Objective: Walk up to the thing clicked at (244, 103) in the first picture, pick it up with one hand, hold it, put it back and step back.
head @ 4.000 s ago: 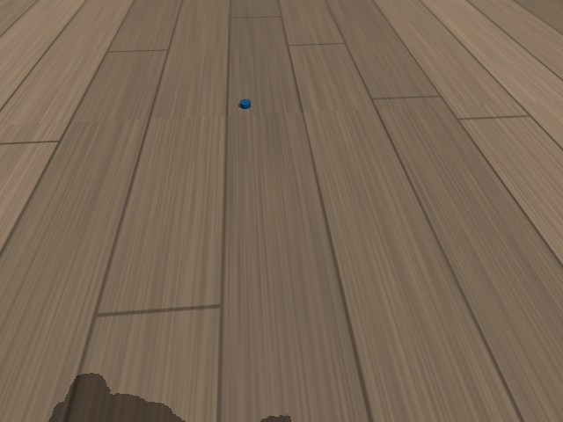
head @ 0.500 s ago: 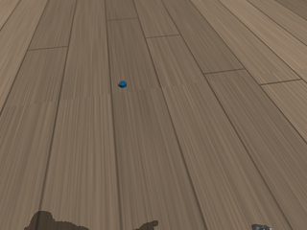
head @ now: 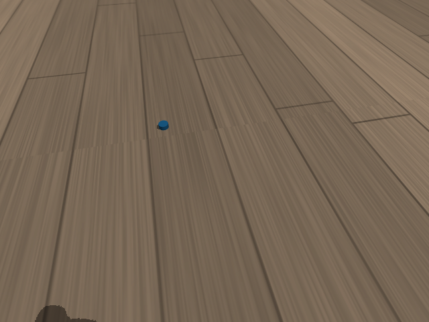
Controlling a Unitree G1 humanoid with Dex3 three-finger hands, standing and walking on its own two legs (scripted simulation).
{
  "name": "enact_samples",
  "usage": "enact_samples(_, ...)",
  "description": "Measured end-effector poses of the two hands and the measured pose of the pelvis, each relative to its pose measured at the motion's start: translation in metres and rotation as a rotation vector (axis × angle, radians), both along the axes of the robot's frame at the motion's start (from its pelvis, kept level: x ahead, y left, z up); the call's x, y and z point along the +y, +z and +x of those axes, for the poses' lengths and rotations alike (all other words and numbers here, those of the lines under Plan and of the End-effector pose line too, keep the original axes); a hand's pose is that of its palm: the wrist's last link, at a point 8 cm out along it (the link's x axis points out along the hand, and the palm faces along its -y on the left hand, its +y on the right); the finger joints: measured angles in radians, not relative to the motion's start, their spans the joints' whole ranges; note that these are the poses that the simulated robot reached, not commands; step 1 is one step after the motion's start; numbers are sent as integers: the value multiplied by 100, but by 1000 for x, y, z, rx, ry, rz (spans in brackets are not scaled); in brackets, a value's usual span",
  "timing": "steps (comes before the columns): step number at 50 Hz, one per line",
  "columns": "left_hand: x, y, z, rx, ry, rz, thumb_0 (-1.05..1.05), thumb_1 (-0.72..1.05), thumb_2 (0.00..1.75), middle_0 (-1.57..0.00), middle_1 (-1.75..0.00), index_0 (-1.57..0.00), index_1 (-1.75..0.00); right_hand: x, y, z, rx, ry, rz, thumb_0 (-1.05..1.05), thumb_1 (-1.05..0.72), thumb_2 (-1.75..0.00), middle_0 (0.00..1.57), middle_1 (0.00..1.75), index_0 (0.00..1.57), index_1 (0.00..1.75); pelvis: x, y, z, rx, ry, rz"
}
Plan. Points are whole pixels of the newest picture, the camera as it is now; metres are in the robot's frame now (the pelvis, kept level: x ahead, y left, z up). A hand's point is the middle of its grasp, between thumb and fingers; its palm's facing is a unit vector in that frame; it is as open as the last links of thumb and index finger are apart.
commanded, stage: stand
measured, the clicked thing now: (163, 125) +1.47 +0.32 -0.77
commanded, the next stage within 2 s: none
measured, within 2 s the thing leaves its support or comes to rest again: neither
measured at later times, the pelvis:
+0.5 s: pelvis +0.01 +0.00 +0.00, yaw +1 degrees
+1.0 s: pelvis +0.02 +0.00 +0.00, yaw +1 degrees
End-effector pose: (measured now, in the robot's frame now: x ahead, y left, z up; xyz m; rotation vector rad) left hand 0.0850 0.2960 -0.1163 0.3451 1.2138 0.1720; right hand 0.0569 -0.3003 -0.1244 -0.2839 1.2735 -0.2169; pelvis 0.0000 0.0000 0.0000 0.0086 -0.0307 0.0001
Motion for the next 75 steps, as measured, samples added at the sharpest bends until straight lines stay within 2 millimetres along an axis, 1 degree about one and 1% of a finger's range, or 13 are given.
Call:
enact_samples(16, -2, 1, 4, 3, 18, 3, 1, 90, 90, -21, -30, -21, -30, 0, 2, 28, -30, 27, 0, 1, -90, -90, 20, 30, 20, 30, -3, 1, 11, 5, 8, -6)
enact_samples(24, -2, 0, 6, -2, 26, 0, 1, 90, 90, -21, -30, -21, -30, 1, 4, 36, -41, 39, -4, 1, -90, -90, 20, 30, 20, 30, -3, 1, 14, 4, 11, -7)
enact_samples(51, 2, 0, 3, 8, 34, 2, 1, 90, 90, -21, -30, -21, -30, 4, 3, 35, -26, 45, -5, 1, -90, -90, 20, 30, 20, 30, -1, 1, 17, 1, 17, -6)
enact_samples(66, 4, -2, -4, 27, 43, 0, 1, 90, 90, -21, -30, -21, -30, 4, 3, 32, -12, 51, -7, 1, -90, -90, 20, 30, 20, 30, 0, 1, 18, 6, 21, -5)
enact_samples(75, 4, -2, -3, 26, 42, 0, 1, 90, 90, -21, -30, -21, -30, 5, 3, 35, -16, 53, -7, 1, -90, -90, 20, 30, 20, 30, 0, 1, 20, 4, 20, -6)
